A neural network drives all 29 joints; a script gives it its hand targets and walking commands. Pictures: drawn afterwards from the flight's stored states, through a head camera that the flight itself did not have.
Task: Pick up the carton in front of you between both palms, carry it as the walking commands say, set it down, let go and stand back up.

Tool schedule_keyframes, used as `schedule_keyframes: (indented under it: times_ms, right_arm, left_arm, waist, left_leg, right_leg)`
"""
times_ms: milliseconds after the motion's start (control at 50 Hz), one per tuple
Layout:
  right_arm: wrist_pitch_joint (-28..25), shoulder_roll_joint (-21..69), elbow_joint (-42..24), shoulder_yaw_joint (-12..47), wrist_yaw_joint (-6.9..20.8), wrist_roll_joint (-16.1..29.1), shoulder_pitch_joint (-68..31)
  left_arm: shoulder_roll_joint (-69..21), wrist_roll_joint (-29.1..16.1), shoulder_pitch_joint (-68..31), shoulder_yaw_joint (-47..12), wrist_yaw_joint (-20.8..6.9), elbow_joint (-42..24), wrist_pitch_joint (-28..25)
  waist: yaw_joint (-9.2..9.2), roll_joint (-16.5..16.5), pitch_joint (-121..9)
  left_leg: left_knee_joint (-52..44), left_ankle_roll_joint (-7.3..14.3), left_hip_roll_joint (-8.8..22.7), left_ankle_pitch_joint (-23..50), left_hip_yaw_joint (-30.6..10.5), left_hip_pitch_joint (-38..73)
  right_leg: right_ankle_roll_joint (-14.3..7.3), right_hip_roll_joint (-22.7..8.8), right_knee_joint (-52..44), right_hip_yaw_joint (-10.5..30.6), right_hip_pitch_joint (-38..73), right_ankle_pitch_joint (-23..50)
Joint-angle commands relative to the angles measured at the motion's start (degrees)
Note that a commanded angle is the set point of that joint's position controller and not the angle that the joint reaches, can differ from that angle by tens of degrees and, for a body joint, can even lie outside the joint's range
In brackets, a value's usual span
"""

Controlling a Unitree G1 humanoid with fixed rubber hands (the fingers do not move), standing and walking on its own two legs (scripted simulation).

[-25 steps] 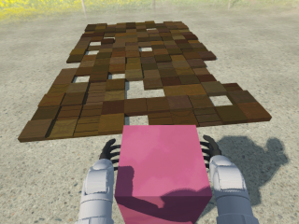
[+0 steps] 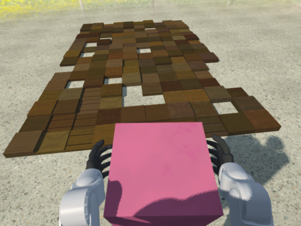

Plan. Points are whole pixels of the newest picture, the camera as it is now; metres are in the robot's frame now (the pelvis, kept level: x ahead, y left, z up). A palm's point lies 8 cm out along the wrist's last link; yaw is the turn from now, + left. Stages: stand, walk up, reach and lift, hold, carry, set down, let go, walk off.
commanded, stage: carry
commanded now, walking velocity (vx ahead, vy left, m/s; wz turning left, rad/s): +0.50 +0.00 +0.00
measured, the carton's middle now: (158, 181) +0.26 +0.01 +0.03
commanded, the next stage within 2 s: none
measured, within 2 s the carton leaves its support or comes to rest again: neither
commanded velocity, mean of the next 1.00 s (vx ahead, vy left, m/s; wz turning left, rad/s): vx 0.50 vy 0.00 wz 0.00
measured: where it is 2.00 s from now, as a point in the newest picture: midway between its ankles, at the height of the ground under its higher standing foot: (161, 119)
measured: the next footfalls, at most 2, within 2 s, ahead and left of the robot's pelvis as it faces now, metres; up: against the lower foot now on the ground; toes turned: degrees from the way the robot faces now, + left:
right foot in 0.34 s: +0.39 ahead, -0.14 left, +0.00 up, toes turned -12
left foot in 0.86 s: +0.74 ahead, +0.07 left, +0.00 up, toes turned +13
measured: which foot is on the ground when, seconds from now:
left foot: down 0.00-0.38, up 0.40-0.84, down 0.86-1.00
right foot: up 0.00-0.32, down 0.34-0.90, up 0.92-1.00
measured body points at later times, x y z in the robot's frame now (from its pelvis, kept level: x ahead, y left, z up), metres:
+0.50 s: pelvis +0.30 -0.06 +0.00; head +0.29 -0.08 +0.45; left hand +0.52 +0.10 +0.07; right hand +0.55 -0.20 +0.07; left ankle +0.17 +0.07 -0.63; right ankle +0.35 -0.13 -0.73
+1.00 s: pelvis +0.64 -0.01 +0.00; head +0.65 +0.00 +0.45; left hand +0.89 +0.13 +0.09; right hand +0.88 -0.17 +0.09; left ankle +0.70 +0.06 -0.73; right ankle +0.49 -0.14 -0.63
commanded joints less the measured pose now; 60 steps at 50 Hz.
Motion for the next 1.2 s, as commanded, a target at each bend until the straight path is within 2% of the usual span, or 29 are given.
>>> schedule_keyframes:
  times_ms: [0,40,80,120,200,260,300,320,340,360,380,400,420,440,460,500,560,680,760,800,840,860,880,900,920,960,1000,1080,1180]
  right_arm:
    - [2.53,43.43,-7.68,27.53,-0.22,10.31,-14.00]
    - [2.58,42.94,-10.18,27.85,-1.76,11.54,-17.37]
    - [2.07,41.78,-11.38,28.43,-2.78,12.73,-18.06]
    - [1.43,39.58,-11.31,28.68,-3.50,13.42,-16.35]
    - [0.26,36.25,-10.57,28.78,-4.22,14.33,-12.66]
    - [-0.05,35.76,-10.88,29.23,-4.02,14.44,-10.70]
    - [0.21,35.32,-12.00,29.94,-3.54,14.28,-10.34]
    - [0.43,34.84,-12.46,30.34,-3.30,14.10,-9.30]
    - [0.67,33.60,-12.81,30.48,-3.12,13.86,-8.59]
    - [1.14,33.15,-14.56,31.20,-2.78,13.80,-8.03]
    - [1.49,32.77,-15.52,31.89,-2.34,14.16,-8.32]
    - [1.44,34.70,-14.35,32.50,-1.90,14.26,-9.02]
    - [1.23,36.81,-13.69,32.44,-1.28,13.67,-9.39]
    - [0.82,38.73,-12.68,32.35,-0.62,13.09,-9.88]
    - [0.33,40.28,-11.62,32.16,-0.06,12.57,-9.86]
    - [-0.62,42.05,-10.53,32.32,0.42,10.92,-8.97]
    - [-1.29,42.36,-9.71,32.35,0.31,9.29,-7.32]
    - [0.01,38.40,-12.61,32.59,-0.96,10.83,-7.37]
    - [1.63,34.33,-14.56,31.53,-2.07,12.23,-7.83]
    - [2.17,32.71,-14.90,30.62,-2.48,12.75,-7.84]
    - [2.24,31.94,-15.14,29.72,-2.75,13.39,-7.29]
    - [2.21,31.65,-16.17,29.42,-2.87,13.58,-7.29]
    - [1.93,31.80,-16.84,29.91,-2.89,14.59,-8.25]
    - [1.86,33.95,-17.81,30.34,-2.63,15.84,-8.40]
    - [1.72,35.12,-20.46,30.89,-2.28,16.67,-10.92]
    - [1.30,36.88,-21.94,31.67,-1.80,17.43,-14.41]
    - [1.32,35.36,-21.64,31.51,-1.81,17.40,-16.19]
    - [2.42,27.04,-16.99,28.38,-3.07,16.45,-19.13]
    - [3.05,21.54,-6.77,22.83,-5.96,13.86,-29.46]
  left_arm:
    - [-41.55,-15.90,-23.91,-35.36,-2.15,-11.07,1.96]
    - [-41.73,-15.42,-22.61,-33.47,-0.62,-9.86,1.68]
    - [-41.17,-13.90,-19.86,-31.16,1.21,-8.61,0.81]
    - [-39.60,-11.71,-16.25,-29.06,3.15,-7.32,-0.16]
    - [-37.05,-10.56,-12.55,-27.99,5.20,-6.88,-1.46]
    - [-36.19,-11.72,-12.93,-29.74,4.83,-9.04,-1.65]
    - [-35.87,-12.42,-11.90,-30.80,4.02,-9.88,-1.56]
    - [-35.52,-12.63,-10.82,-31.07,3.60,-9.93,-1.45]
    - [-35.11,-12.50,-9.56,-31.23,3.18,-10.21,-1.26]
    - [-34.04,-12.49,-9.36,-31.30,2.79,-10.39,-1.08]
    - [-35.14,-13.33,-8.45,-32.36,2.22,-10.22,-0.91]
    - [-36.30,-13.72,-10.23,-33.24,1.44,-11.71,-0.88]
    - [-37.96,-13.83,-11.29,-33.98,0.77,-11.69,-1.08]
    - [-39.60,-13.96,-12.94,-34.74,0.03,-11.91,-1.48]
    - [-41.08,-14.39,-14.49,-35.78,-0.75,-11.98,-1.87]
    - [-42.06,-14.98,-14.83,-37.01,-2.13,-11.43,-2.48]
    - [-40.57,-14.94,-13.33,-37.07,-3.13,-10.66,-2.79]
    - [-36.02,-13.66,-10.20,-34.62,-1.36,-11.47,-1.60]
    - [-33.05,-12.57,-9.49,-32.67,1.01,-12.47,-0.15]
    - [-31.98,-12.54,-10.09,-32.47,1.85,-13.39,0.41]
    - [-31.30,-13.42,-11.65,-33.35,2.35,-16.09,0.73]
    - [-30.78,-14.22,-12.73,-33.73,2.55,-17.63,0.87]
    - [-30.82,-15.05,-13.72,-34.76,2.51,-20.88,1.10]
    - [-31.73,-16.24,-15.45,-35.62,2.37,-21.94,1.05]
    - [-34.49,-16.77,-16.72,-36.12,2.21,-21.74,0.77]
    - [-37.04,-17.05,-18.29,-35.73,1.96,-21.15,0.26]
    - [-36.18,-16.12,-18.72,-34.82,2.39,-19.88,0.15]
    - [-29.04,-13.65,-22.21,-31.18,4.76,-15.14,1.00]
    - [-23.66,-13.18,-34.61,-26.66,6.77,-6.06,2.05]
  waist:
    - [-2.95,11.13,-5.71]
    - [-2.51,4.04,-5.22]
    - [-2.29,4.79,-3.73]
    - [-2.23,6.41,-2.32]
    - [-2.21,9.88,1.06]
    - [-2.24,12.71,2.52]
    - [-1.23,11.93,0.52]
    - [-0.69,9.44,-2.55]
    - [0.39,5.34,-6.34]
    - [0.79,-9.77,-11.07]
    - [0.37,-15.20,-10.15]
    - [0.03,-10.73,-9.40]
    - [0.01,-5.50,-8.99]
    - [-0.25,-1.00,-8.52]
    - [-0.52,0.14,-7.84]
    - [-0.54,-2.52,-6.74]
    - [-0.61,-4.42,-3.73]
    - [-0.27,-4.65,2.39]
    - [-0.23,-5.75,6.06]
    - [-0.48,-6.17,4.70]
    - [-2.01,-2.41,-2.23]
    - [-3.11,3.55,-6.64]
    - [-3.22,20.27,-13.06]
    - [-2.48,20.41,-10.70]
    - [-2.43,15.49,-10.31]
    - [-2.08,4.55,-9.62]
    - [-1.53,6.66,-9.18]
    - [-1.98,9.52,-4.29]
    - [-3.06,10.18,1.40]
  left_leg:
    - [-16.23,10.76,26.79,-9.19,-41.15,31.91]
    - [-18.22,7.84,23.10,-9.33,-31.31,25.77]
    - [-20.72,5.39,19.72,-7.78,-22.65,21.64]
    - [-21.32,4.81,17.49,-4.00,-17.21,19.99]
    - [-19.63,2.85,14.25,5.92,-8.94,17.96]
    - [-17.94,1.50,14.32,9.34,-6.49,17.92]
    - [-8.70,0.13,13.17,18.55,-2.48,16.69]
    - [0.94,-1.46,10.66,22.23,0.52,13.97]
    - [13.06,-3.01,8.78,15.68,0.33,6.67]
    - [31.97,-6.21,2.99,0.78,-1.68,-8.34]
    - [42.34,-5.61,-0.03,-15.88,-7.38,-17.88]
    - [47.44,-3.64,3.92,-15.46,-11.90,-20.31]
    - [48.40,-2.46,6.11,-13.38,-12.82,-20.26]
    - [45.56,-1.95,8.26,-9.57,-13.60,-18.89]
    - [41.34,-1.97,9.41,-6.37,-13.97,-16.35]
    - [35.52,-2.30,8.42,-3.13,-11.37,-14.15]
    - [25.41,-3.55,8.08,1.47,-8.46,-16.13]
    - [8.33,-4.03,6.01,9.30,-3.73,-17.07]
    - [2.53,-2.52,4.98,10.40,-1.55,-14.21]
    - [1.46,-1.40,3.69,7.88,0.32,-7.97]
    - [-0.79,-0.95,-1.29,1.94,4.51,11.90]
    - [-3.52,0.32,6.72,-5.97,-7.33,24.32]
    - [-11.09,9.07,22.81,-17.85,-36.24,37.46]
    - [-17.26,9.82,24.97,-7.04,-44.01,36.11]
    - [-14.72,9.04,23.63,1.53,-35.98,33.87]
    - [-13.17,5.59,21.07,8.45,-25.13,25.86]
    - [-15.48,3.32,18.37,3.50,-18.59,20.89]
    - [-18.75,4.45,16.13,0.28,-11.92,19.41]
    - [-17.16,5.54,13.72,4.96,-6.87,18.28]
  right_leg:
    - [-1.61,-1.84,23.00,0.52,-35.64,-2.16]
    - [-1.34,-4.89,22.43,1.43,-33.59,4.24]
    - [-0.04,-4.16,14.65,-1.09,-29.76,10.51]
    - [0.87,-2.93,7.92,-3.25,-27.17,14.20]
    - [0.72,-0.45,-5.91,-7.42,-20.35,20.12]
    - [-0.63,0.24,-10.28,-9.99,-14.47,23.21]
    - [-1.48,3.06,-12.60,-13.64,-4.78,20.73]
    - [-1.68,5.57,-13.69,-15.52,4.87,16.75]
    - [-2.10,0.71,-14.45,-8.37,16.04,13.50]
    - [-8.73,-16.64,-23.95,21.11,26.11,-1.96]
    - [-12.74,-21.26,-31.29,34.24,27.62,4.33]
    - [-12.23,-20.86,-29.76,28.70,25.06,12.24]
    - [-11.24,-19.09,-28.13,23.43,21.10,17.38]
    - [-9.53,-17.81,-28.46,18.43,16.98,18.14]
    - [-7.58,-16.16,-30.03,13.73,12.67,16.39]
    - [-5.99,-14.29,-32.47,7.33,9.35,12.98]
    - [-6.39,-13.06,-35.92,2.84,9.97,11.68]
    - [-6.46,-10.35,-35.16,-4.31,14.35,23.34]
    - [-6.13,-10.71,-33.48,-6.36,16.54,30.35]
    - [-5.29,-10.49,-27.90,-8.14,17.46,39.30]
    - [-3.00,-6.31,-8.98,-12.78,12.18,47.31]
    - [-1.41,-4.09,3.88,-11.88,1.43,35.04]
    - [1.33,2.81,23.80,-9.44,-16.22,17.35]
    - [0.30,4.89,31.94,-2.62,-24.00,0.80]
    - [-1.30,1.00,36.15,1.09,-25.12,2.06]
    - [-2.67,-3.22,30.92,2.54,-23.21,7.95]
    - [-2.42,-3.55,24.77,0.78,-20.17,12.22]
    - [-1.14,-2.85,13.56,-2.91,-23.95,17.45]
    - [-1.50,-1.34,0.51,-6.26,-24.65,23.46]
